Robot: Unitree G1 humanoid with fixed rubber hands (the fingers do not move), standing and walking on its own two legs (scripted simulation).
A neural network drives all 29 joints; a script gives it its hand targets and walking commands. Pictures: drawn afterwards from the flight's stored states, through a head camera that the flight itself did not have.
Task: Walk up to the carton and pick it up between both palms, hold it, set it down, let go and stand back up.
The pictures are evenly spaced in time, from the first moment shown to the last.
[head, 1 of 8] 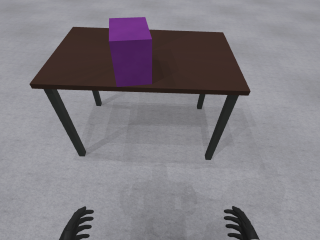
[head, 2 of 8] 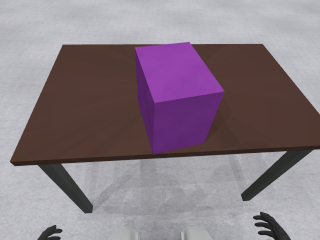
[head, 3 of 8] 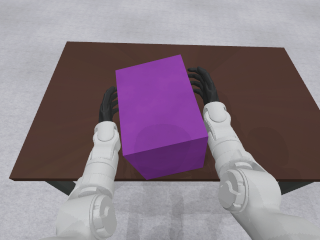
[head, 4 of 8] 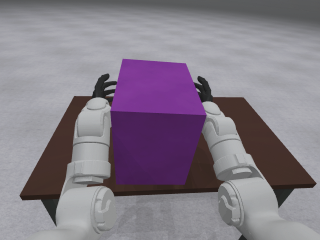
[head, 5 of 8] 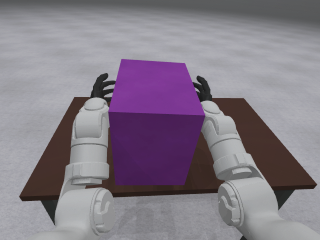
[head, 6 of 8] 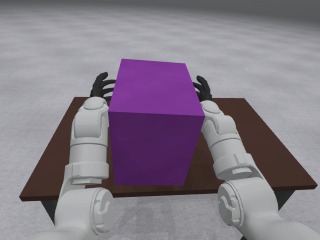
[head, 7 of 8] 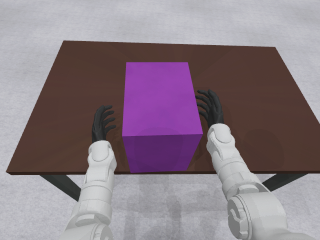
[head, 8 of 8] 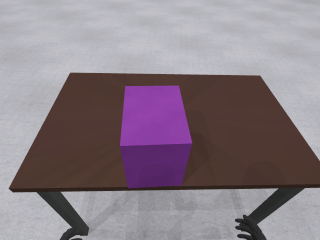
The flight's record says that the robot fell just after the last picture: no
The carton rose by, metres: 0.20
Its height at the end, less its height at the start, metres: +0.00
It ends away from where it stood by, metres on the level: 0.03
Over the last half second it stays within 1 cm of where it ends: yes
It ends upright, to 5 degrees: yes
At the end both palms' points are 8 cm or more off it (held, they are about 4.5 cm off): yes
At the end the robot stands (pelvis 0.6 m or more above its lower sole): yes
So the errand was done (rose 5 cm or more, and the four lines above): yes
